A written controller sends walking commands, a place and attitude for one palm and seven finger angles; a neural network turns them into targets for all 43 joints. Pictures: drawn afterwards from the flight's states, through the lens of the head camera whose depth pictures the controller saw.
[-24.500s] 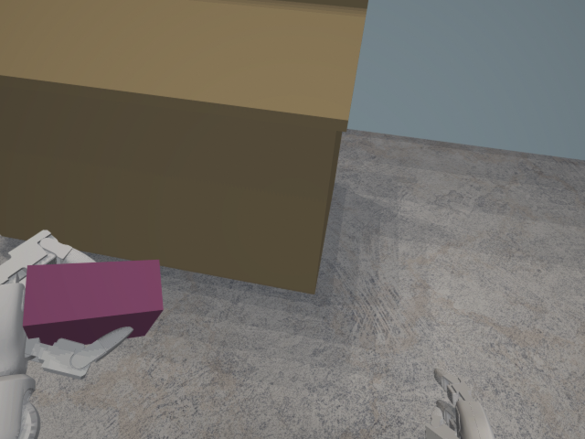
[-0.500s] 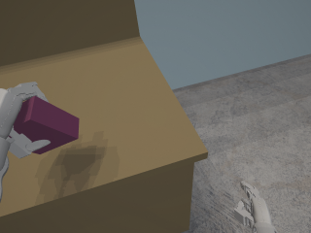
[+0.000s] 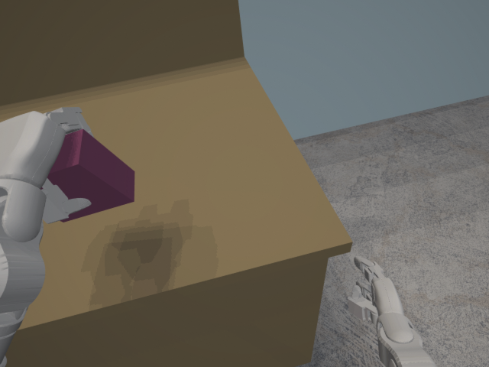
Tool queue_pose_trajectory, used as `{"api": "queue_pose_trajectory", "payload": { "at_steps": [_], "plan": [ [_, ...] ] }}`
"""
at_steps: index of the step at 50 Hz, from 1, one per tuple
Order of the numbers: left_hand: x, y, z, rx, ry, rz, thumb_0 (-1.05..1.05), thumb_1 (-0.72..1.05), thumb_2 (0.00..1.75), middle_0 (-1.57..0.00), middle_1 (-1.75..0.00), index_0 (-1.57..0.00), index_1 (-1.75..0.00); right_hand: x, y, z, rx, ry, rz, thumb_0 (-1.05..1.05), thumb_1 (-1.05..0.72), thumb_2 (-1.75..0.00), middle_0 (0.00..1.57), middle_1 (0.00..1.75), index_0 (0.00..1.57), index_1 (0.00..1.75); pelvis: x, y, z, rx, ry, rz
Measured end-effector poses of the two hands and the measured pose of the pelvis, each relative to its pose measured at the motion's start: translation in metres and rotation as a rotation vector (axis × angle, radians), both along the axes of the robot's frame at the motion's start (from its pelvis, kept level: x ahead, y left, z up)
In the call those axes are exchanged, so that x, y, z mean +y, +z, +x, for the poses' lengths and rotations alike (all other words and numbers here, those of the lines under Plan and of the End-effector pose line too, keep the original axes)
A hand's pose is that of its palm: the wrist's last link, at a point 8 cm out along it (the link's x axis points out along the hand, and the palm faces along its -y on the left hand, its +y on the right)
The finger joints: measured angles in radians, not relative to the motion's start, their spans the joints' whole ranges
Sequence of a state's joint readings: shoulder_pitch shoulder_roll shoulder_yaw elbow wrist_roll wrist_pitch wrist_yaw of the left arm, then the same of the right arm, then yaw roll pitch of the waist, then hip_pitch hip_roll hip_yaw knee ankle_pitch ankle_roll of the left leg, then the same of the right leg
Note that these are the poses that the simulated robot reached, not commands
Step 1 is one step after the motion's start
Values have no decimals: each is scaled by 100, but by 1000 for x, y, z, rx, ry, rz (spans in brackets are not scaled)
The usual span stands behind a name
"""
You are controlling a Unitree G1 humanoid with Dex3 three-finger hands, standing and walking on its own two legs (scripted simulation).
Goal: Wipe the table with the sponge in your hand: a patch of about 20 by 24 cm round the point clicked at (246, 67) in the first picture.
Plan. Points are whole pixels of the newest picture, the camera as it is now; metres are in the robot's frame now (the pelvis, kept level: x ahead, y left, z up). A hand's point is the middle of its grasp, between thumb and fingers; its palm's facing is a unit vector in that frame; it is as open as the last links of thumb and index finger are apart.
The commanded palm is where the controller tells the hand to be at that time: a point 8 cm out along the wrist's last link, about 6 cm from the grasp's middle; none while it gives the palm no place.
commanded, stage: turn the palm down, sponge in hand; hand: left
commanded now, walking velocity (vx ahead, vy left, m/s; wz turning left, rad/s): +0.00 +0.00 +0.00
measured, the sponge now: (81, 185) +0.26 +0.28 +0.21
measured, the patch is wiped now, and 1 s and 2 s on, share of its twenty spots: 0.00 0.00 0.00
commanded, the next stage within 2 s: move the sponge above the wiping area in 0.50 s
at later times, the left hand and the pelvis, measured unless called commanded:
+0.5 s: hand (86, 174) +0.25 +0.25 +0.24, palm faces +0.30 -0.05 -0.95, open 9.4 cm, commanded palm +0.19 +0.25 +0.31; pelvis +0.00 -0.03 +0.00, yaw -1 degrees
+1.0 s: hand (103, 180) +0.26 +0.24 +0.22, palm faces +0.23 -0.05 -0.97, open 9.4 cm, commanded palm +0.21 +0.25 +0.30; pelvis +0.00 -0.03 +0.00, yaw -1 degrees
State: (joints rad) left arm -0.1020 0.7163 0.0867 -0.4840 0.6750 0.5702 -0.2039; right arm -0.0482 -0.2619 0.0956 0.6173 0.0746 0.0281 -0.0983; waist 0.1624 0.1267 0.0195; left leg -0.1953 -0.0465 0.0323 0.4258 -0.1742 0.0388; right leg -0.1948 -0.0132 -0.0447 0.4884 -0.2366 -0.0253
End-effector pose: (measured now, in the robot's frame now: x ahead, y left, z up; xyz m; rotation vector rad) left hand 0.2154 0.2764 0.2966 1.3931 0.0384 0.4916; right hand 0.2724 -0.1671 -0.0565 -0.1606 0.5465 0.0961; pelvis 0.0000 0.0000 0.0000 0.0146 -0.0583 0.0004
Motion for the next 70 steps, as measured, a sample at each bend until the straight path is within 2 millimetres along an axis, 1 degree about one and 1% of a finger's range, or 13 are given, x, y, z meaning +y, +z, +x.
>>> {"api": "queue_pose_trajectory", "payload": {
  "at_steps": [7,16,26,32,37,43,47,50,52,57,60,65,70],
  "plan": [
    [-10,-6,1,17,-13,40,0,-45,106,-80,-138,-80,-139,-9,-5,-7,19,-7,-2,1,-91,-90,20,30,20,30,-5,0,-2,-4,-8,3],
    [-23,0,-1,-8,-23,60,0,-45,106,-81,-138,-80,-139,-28,-11,-14,34,-36,3,1,-91,-90,20,30,20,30,-15,0,-3,-10,-11,7],
    [-36,-7,-1,9,-29,52,0,-45,106,-81,-138,-80,-139,-51,-12,-19,16,-69,6,1,-91,-90,20,30,20,30,-26,-2,-4,-13,-15,12],
    [-44,-6,-1,4,-42,59,0,-45,106,-81,-138,-81,-139,-61,-12,-20,6,-86,7,1,-91,-90,20,30,20,30,-32,-3,-4,-17,-21,13],
    [-39,-6,0,13,-14,72,0,-45,106,-81,-138,-81,-139,-68,-12,-23,5,-99,5,1,-91,-90,20,30,20,30,-35,-4,-4,-16,-23,13],
    [-28,-16,7,60,27,56,0,-45,106,-80,-138,-80,-139,-75,-17,-27,15,-114,-9,1,-91,-90,20,30,20,30,-35,-4,-5,-15,-17,11],
    [-34,-23,12,80,-3,51,0,-45,106,-80,-138,-80,-139,-74,-19,-28,20,-120,-13,1,-91,-90,20,30,20,30,-33,-4,-4,-16,-16,12],
    [-42,-24,14,75,-45,63,0,-45,106,-80,-138,-80,-139,-70,-19,-27,20,-117,-10,1,-91,-90,20,30,20,30,-31,-4,-3,-16,-15,14],
    [-43,-22,16,67,-56,72,0,-45,106,-81,-138,-81,-139,-67,-19,-27,22,-113,-3,1,-91,-90,20,30,20,30,-30,-4,-2,-15,-20,14],
    [-35,-16,21,45,-35,72,0,-45,106,-81,-138,-81,-139,-58,-19,-25,31,-98,14,1,-91,-90,20,30,20,30,-28,-3,0,-8,-22,13],
    [-28,-17,20,48,-11,60,0,-45,106,-80,-138,-80,-139,-54,-19,-24,36,-93,20,1,-91,-90,20,30,20,30,-26,-2,1,-2,-20,11],
    [-22,-28,21,78,5,32,0,-45,106,-80,-138,-80,-139,-50,-19,-22,41,-84,8,1,-91,-90,20,30,20,30,-23,-2,2,0,-11,9],
    [-24,-38,26,101,-13,28,0,-45,106,-80,-138,-80,-139,-45,-18,-18,42,-75,-8,1,-91,-90,20,30,20,30,-20,-1,4,-2,-8,8]
  ]
}}
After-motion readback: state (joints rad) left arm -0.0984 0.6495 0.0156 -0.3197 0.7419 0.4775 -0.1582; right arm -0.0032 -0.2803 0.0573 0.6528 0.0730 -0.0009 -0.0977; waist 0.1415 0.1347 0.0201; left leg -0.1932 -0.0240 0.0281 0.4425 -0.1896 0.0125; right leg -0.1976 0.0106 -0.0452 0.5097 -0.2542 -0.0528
